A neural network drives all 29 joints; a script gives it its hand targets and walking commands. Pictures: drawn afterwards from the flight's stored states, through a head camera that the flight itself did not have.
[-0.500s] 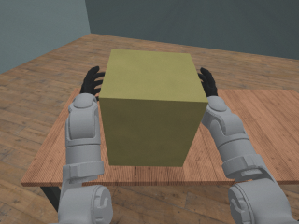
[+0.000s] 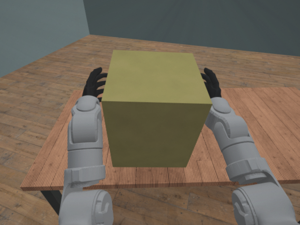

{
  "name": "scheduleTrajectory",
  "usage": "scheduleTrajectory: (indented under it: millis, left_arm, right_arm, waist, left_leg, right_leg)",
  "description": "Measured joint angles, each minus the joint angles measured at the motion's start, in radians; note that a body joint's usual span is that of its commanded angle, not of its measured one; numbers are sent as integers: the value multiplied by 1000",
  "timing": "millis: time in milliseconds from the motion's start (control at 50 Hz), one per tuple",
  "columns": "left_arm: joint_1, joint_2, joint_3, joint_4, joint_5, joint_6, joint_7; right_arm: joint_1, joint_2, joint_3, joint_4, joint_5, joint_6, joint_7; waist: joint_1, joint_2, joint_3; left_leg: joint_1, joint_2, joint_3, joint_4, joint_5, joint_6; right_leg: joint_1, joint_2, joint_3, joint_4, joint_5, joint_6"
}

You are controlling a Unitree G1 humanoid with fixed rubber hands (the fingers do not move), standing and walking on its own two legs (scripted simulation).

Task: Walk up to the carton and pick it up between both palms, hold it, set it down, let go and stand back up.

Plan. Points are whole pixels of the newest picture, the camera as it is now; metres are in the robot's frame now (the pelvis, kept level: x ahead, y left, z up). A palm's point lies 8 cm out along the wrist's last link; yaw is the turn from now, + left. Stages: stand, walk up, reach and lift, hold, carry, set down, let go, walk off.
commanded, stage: hold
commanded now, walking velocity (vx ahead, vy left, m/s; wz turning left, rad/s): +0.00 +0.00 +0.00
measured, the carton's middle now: (151, 111) +0.38 +0.00 +0.17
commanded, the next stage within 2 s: none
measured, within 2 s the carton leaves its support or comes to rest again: neither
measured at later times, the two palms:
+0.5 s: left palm (87, 96) +0.36 +0.16 +0.23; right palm (209, 96) +0.36 -0.14 +0.22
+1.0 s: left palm (88, 100) +0.36 +0.16 +0.23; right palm (209, 99) +0.36 -0.14 +0.22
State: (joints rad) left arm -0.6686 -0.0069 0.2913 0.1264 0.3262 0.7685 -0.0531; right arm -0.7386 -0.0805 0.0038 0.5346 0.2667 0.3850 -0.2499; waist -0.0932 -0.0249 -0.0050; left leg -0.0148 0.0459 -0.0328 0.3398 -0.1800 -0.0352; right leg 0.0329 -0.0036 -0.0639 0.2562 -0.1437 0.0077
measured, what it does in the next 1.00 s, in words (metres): stands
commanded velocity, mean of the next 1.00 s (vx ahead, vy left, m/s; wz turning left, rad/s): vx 0.00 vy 0.00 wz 0.00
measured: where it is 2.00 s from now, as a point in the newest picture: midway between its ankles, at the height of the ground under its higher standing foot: outside the picture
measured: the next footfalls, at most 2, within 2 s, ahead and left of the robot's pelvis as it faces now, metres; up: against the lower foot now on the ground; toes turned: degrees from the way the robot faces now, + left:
none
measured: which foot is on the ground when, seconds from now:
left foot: down 0.00-1.00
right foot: down 0.00-1.00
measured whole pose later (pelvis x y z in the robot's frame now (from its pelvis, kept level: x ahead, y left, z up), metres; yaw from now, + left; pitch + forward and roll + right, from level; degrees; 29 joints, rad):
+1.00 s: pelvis +0.00 +0.00 +0.00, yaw +0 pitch -9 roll -1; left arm -0.67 -0.01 0.30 0.12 0.33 0.79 -0.06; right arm -0.74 -0.08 0.00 0.52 0.27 0.41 -0.26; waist -0.08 -0.03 0.00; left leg -0.01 0.04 -0.03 0.34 -0.18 -0.03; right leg 0.03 -0.01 -0.06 0.26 -0.14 0.01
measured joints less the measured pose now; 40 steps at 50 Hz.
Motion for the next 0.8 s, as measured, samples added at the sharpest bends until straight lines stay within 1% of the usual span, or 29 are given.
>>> scheduleTrajectory:
  millis: [100, 240, 340, 460, 540, 640, 800]
  left_arm:
    - [13, -11, 12, -17, 6, 8, -4]
    - [5, 3, 19, 5, -3, 8, -14]
    - [-39, 10, 22, 59, 6, 2, -12]
    - [-62, 15, 20, 82, 4, -6, -5]
    - [-50, 10, 20, 66, 5, -4, -3]
    - [-16, 2, 13, 30, 4, 1, -3]
    - [8, -2, 7, 1, 5, 12, -5]
  right_arm:
    - [1, -5, 13, -12, 12, 18, -9]
    - [-3, 17, -6, -2, -14, 24, -9]
    - [-32, 23, -40, 42, -33, 17, 3]
    - [-55, 17, -49, 66, -35, 6, 11]
    - [-50, 11, -33, 63, -26, 2, 11]
    - [-27, 2, -8, 34, -5, 8, 3]
    - [-9, 6, -6, 10, 1, 20, 0]
  waist:
    - [2, 2, 10]
    - [-1, -11, 2]
    - [12, -14, -5]
    - [19, -7, -12]
    - [16, -6, -16]
    - [7, -9, -10]
    - [-4, -7, 7]
  left_leg:
    - [19, 2, 0, -1, -2, -1]
    - [8, -4, -6, -10, 12, 0]
    - [-1, -7, 3, -17, 19, 4]
    - [-15, -8, 9, -15, 19, 6]
    - [-11, -6, 7, -12, 13, 5]
    - [4, -3, 0, -1, -1, 3]
    - [11, -5, -4, 4, -5, 2]
  right_leg:
    - [19, 2, 0, -2, -1, -1]
    - [5, -3, -6, 3, 2, -1]
    - [-15, -7, 3, 11, 5, 0]
    - [-29, -8, 10, 9, 9, 2]
    - [-20, -6, 8, 3, 7, 2]
    - [6, -3, 1, -4, 1, 3]
    - [16, -5, -3, -2, -4, 3]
